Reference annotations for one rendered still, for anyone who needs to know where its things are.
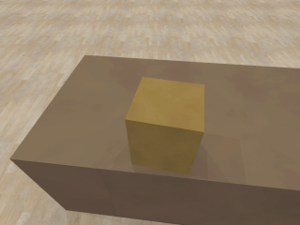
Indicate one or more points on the pedestal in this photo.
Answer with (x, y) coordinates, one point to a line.
(246, 170)

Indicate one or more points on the carton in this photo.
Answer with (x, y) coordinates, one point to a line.
(165, 124)

